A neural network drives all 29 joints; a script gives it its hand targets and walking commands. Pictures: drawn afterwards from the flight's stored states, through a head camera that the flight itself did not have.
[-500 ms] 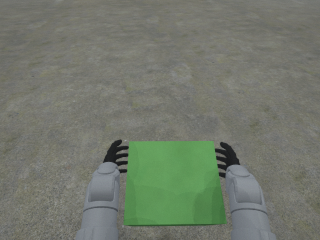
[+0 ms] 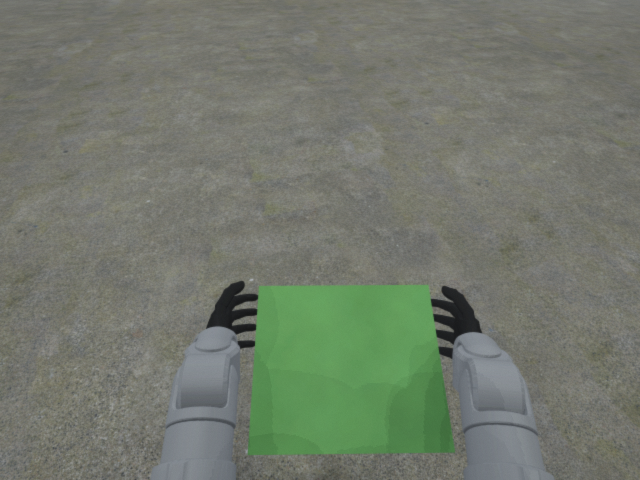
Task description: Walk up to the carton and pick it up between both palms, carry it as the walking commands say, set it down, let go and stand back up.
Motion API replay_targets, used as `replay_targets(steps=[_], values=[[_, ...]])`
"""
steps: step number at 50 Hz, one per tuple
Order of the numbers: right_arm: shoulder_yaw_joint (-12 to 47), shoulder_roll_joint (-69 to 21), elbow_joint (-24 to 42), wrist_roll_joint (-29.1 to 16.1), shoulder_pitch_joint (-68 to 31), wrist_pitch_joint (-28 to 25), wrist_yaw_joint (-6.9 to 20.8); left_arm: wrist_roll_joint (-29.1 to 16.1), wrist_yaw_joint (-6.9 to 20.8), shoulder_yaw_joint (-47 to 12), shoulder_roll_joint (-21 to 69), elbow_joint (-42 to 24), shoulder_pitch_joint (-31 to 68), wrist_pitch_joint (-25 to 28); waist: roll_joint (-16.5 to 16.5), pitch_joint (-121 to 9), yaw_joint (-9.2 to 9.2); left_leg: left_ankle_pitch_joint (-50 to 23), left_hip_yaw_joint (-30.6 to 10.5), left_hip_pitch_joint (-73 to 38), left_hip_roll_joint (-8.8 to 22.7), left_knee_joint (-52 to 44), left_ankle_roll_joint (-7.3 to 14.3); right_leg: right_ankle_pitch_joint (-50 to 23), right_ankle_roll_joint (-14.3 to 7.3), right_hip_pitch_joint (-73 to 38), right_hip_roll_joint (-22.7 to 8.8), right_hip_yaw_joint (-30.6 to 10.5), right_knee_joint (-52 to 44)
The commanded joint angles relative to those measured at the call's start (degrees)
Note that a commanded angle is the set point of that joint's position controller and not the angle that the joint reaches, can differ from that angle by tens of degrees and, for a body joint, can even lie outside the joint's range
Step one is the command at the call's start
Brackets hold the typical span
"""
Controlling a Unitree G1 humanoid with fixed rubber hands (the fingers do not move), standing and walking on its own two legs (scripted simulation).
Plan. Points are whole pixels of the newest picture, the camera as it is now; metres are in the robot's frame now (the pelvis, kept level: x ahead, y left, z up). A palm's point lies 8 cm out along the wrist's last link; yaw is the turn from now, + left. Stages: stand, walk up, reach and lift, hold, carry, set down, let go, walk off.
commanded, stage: hold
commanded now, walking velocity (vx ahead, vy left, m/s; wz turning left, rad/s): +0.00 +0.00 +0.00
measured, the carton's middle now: (342, 375) +0.28 -0.01 -0.04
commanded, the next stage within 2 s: carry in 0.50 s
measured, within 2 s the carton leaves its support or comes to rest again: neither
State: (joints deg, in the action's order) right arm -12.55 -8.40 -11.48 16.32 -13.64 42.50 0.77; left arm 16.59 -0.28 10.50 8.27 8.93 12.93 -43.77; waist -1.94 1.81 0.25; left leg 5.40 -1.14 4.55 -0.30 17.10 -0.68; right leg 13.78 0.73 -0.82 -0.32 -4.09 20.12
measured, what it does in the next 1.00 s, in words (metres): lifts its right foot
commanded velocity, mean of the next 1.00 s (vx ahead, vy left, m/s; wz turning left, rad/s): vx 0.00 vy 0.11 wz -0.32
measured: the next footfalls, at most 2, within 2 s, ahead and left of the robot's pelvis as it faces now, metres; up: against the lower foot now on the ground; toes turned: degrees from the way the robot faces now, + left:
left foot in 1.32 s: +0.10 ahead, +0.22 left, +0.00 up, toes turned -19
right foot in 1.62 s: -0.02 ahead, +0.08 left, +0.00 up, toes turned -43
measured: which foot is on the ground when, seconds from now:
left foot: down 0.00-0.96, up 0.98-1.00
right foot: down 0.00-1.00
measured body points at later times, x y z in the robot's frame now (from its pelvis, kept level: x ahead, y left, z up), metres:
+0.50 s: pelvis +0.00 +0.00 +0.00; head -0.04 +0.01 +0.45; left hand +0.30 +0.15 +0.04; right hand +0.29 -0.16 +0.04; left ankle +0.05 +0.13 -0.75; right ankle -0.02 -0.13 -0.75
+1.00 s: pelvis -0.01 +0.03 -0.03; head -0.01 +0.02 +0.42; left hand +0.32 +0.11 +0.06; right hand +0.24 -0.18 +0.04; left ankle +0.04 +0.13 -0.73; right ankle -0.02 -0.06 -0.75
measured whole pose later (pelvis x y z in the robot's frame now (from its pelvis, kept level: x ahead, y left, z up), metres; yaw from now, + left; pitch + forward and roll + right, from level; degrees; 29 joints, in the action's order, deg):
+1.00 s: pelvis -0.01 +0.03 -0.03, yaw -13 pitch +5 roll +1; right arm -6.0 -8.1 15.4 7.2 -12.0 67.1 -11.1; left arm 6.2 -13.0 6.7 8.8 -12.7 15.1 -65.5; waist 1.1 -5.7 -0.2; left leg 24.4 8.8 30.5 3.5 47.6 -0.4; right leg 18.8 -2.6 25.7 -1.0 4.2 40.5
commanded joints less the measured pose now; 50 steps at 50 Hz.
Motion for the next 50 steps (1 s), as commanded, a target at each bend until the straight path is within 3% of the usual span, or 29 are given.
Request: replay_targets(steps=[1, 24, 25, 26, 27, 28, 31, 33, 34, 36, 37, 38, 39, 40, 41, 42, 44, 46, 47, 48, 49, 50], values=[[30.1, -49.3, 3.1, -15.0, -26.6, -2.3, 14.1, -15.4, 14.5, -31.2, 51.2, -1.9, 23.8, 1.8, 1.0, -11.8, -0.03, -5.4, -1.6, -15.1, -5.3, 0.3, -0.4, -7.8, -0.7, 11.8, 5.1, -0.1, -5.4], [30.4, -49.1, 3.5, -15.1, -26.2, -2.3, 13.6, -15.4, 14.4, -31.5, 50.7, -2.2, 23.5, 1.9, 0.9, -11.7, -0.19, -5.5, -1.5, -14.8, -5.5, 0.7, -0.4, -8.0, -0.5, 11.9, 5.1, -0.2, -5.4], [33.4, -48.8, 4.4, -16.5, -26.5, -1.6, 13.5, -16.4, 13.9, -32.7, 49.8, -2.5, 26.0, 1.8, 6.1, -17.0, -0.23, 1.2, -3.7, -2.2, 7.6, 4.8, 1.1, 3.1, -0.6, 16.5, -5.5, 1.7, 3.4], [32.5, -49.5, 3.1, -16.4, -26.6, -1.3, 13.5, -16.6, 13.8, -31.8, 50.8, -1.5, 26.5, 1.8, 7.0, -18.0, -0.34, 4.8, -5.3, 0.4, 7.7, 4.7, 1.3, 5.5, -1.0, 16.6, -5.5, -0.5, 4.4], [33.3, -49.5, 4.0, -16.6, -26.8, -0.9, 13.4, -17.2, 13.6, -32.3, 51.1, -1.8, 26.9, 1.7, 6.1, -17.2, -0.43, 7.2, -4.1, 3.2, 7.6, 5.9, 1.0, 6.4, -1.5, 18.6, -6.6, -2.3, 3.5], [34.6, -49.8, 4.7, -17.1, -27.4, -0.5, 13.3, -18.2, 13.5, -33.0, 51.4, -2.1, 27.5, 1.5, 3.4, -16.6, -0.63, 7.0, -2.3, 5.1, 7.1, 8.6, 0.6, 5.6, -1.9, 20.0, -8.1, -4.1, 2.8], [39.3, -50.4, 10.8, -20.3, -28.8, 2.0, 12.0, -22.1, 13.0, -36.0, 51.6, -5.6, 28.0, -0.9, -5.9, -16.3, -1.06, 1.8, 1.9, 12.7, 4.9, 18.4, -0.8, -8.5, -4.3, 18.8, -12.4, -10.9, 3.5], [42.0, -49.8, 14.8, -22.9, -28.4, 4.9, 11.0, -24.5, 12.5, -38.3, 51.6, -8.6, 27.0, -3.8, -8.3, -18.0, -1.06, 3.8, 3.8, 16.1, 3.8, 20.0, -1.1, -19.0, -5.6, 17.0, -13.8, -13.1, 6.9], [43.1, -49.7, 16.4, -24.1, -28.4, 6.5, 10.6, -25.6, 12.1, -39.5, 51.5, -10.1, 26.9, -5.4, -7.9, -18.6, -0.95, 5.4, 4.3, 15.4, 3.3, 18.9, -0.9, -22.2, -5.6, 17.6, -13.5, -13.1, 8.7], [44.9, -49.4, 19.4, -26.4, -28.1, 9.7, 10.0, -28.0, 11.6, -41.9, 51.2, -14.1, 27.1, -8.9, -4.7, -21.1, -0.54, 0.5, 3.5, 8.7, 4.4, 16.1, 0.4, -20.7, -3.8, 22.4, -11.1, -9.9, 13.1], [45.6, -49.4, 20.8, -27.4, -27.3, 11.4, 9.6, -29.0, 11.3, -42.7, 50.9, -15.8, 26.8, -10.9, -1.2, -22.9, -0.32, -4.9, 1.1, 3.8, 7.0, 14.5, 1.9, -14.8, -2.5, 26.3, -8.8, -7.2, 16.6], [45.8, -49.0, 21.6, -28.2, -25.9, 12.9, 9.2, -29.9, 11.2, -43.1, 50.8, -17.0, 26.6, -12.8, 6.2, -25.3, -0.05, -13.2, -5.3, -1.4, 12.8, 12.1, 4.9, -6.0, -1.0, 31.4, -5.0, -2.8, 23.8], [46.0, -49.2, 22.5, -29.2, -25.4, 14.3, 8.9, -30.9, 11.1, -43.6, 50.8, -18.1, 27.1, -14.7, 13.2, -26.2, 0.18, -20.5, -10.7, -4.1, 19.4, 8.5, 9.6, 10.5, -0.1, 36.2, -0.7, 2.9, 31.4], [46.9, -50.1, 24.7, -30.2, -26.2, 15.4, 8.4, -32.3, 11.3, -44.5, 51.1, -19.9, 28.8, -16.3, 14.2, -27.1, 0.59, -22.4, -11.1, -2.4, 22.1, 7.5, 12.5, 22.0, -0.4, 36.1, -0.7, 5.5, 37.5], [47.2, -50.8, 26.5, -30.8, -26.1, 16.6, 8.1, -33.5, 11.4, -44.8, 52.1, -20.7, 28.7, -17.7, 10.5, -26.7, 0.61, -20.4, -8.9, -0.2, 21.7, 7.3, 12.9, 21.8, -0.3, 34.9, -1.7, 6.4, 40.1], [47.2, -51.1, 28.1, -31.1, -26.3, 18.0, 8.0, -34.4, 11.5, -44.5, 52.9, -21.4, 28.3, -19.0, 8.6, -25.9, 0.43, -16.8, -5.9, 2.6, 20.3, 7.3, 12.2, 20.4, -0.4, 33.6, -2.2, 7.0, 38.7], [47.0, -52.0, 30.6, -32.2, -26.5, 20.3, 7.7, -35.5, 11.4, -44.0, 53.8, -23.0, 27.2, -21.2, 9.0, -24.7, 0.08, -13.0, 0.6, 7.4, 16.8, 9.7, 10.0, 15.4, -1.1, 28.0, -2.0, 8.8, 29.9], [46.7, -51.7, 30.7, -33.0, -25.0, 22.5, 7.7, -35.3, 11.2, -43.2, 53.9, -23.1, 25.6, -23.1, 8.0, -24.5, -0.53, -9.1, 5.6, 10.8, 14.2, 15.6, 7.4, 5.6, -1.7, 19.9, -1.0, 10.3, 14.9], [46.6, -51.2, 30.4, -33.2, -24.9, 23.4, 7.8, -35.0, 11.2, -42.6, 53.6, -22.8, 24.7, -23.9, 4.6, -23.4, -0.87, -1.8, 7.3, 15.6, 12.0, 20.5, 4.6, 1.0, -2.1, 15.3, -3.8, 5.3, 6.7], [46.6, -50.9, 30.4, -33.5, -25.8, 24.2, 7.7, -34.4, 11.3, -41.8, 52.6, -22.5, 23.6, -24.7, -4.1, -22.5, -1.53, 11.8, 8.1, 27.4, 9.6, 28.1, 1.1, -6.8, -4.3, 7.7, -14.5, -10.4, 2.2], [47.3, -51.1, 31.2, -33.7, -25.7, 25.3, 8.1, -33.1, 11.4, -40.3, 52.6, -20.2, 20.5, -25.1, -17.4, -20.4, -1.52, 29.0, 7.2, 38.3, 2.8, 38.8, -1.8, -17.9, -12.2, 8.1, -29.2, -32.3, -1.5], [47.7, -52.0, 32.2, -34.8, -28.8, 25.7, 8.3, -34.2, 11.2, -40.8, 54.4, -22.7, 23.7, -25.6, -8.9, -19.4, -1.28, 28.2, 0.0, 39.1, 5.1, 46.8, -2.0, -17.8, -13.6, 8.3, -26.1, -28.7, 0.3]])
